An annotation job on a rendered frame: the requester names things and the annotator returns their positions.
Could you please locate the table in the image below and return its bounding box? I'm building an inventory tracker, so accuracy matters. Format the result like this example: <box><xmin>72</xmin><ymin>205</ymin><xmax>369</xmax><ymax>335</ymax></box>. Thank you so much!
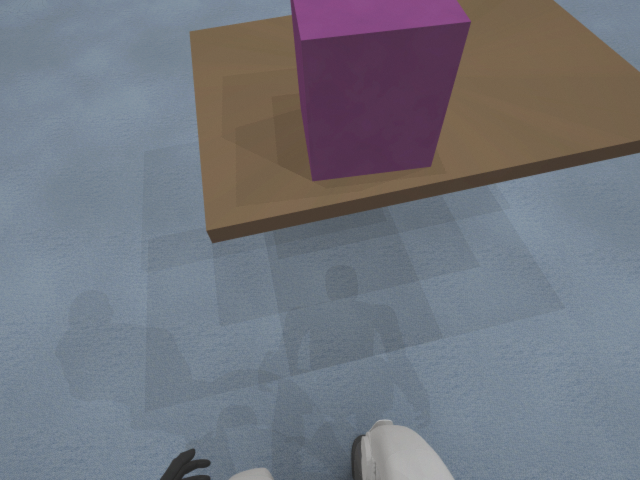
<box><xmin>189</xmin><ymin>0</ymin><xmax>640</xmax><ymax>243</ymax></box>

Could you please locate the robot right thigh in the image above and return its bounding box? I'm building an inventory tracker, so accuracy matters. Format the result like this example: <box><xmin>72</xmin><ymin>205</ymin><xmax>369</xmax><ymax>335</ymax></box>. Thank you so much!
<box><xmin>361</xmin><ymin>425</ymin><xmax>455</xmax><ymax>480</ymax></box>

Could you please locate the left robot hand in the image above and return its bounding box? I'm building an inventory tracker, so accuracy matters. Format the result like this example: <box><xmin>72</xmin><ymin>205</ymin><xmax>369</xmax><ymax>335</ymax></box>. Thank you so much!
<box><xmin>160</xmin><ymin>448</ymin><xmax>211</xmax><ymax>480</ymax></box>

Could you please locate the carton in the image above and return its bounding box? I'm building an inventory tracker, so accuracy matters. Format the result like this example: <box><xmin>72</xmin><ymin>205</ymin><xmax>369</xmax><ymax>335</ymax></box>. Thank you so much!
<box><xmin>290</xmin><ymin>0</ymin><xmax>471</xmax><ymax>181</ymax></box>

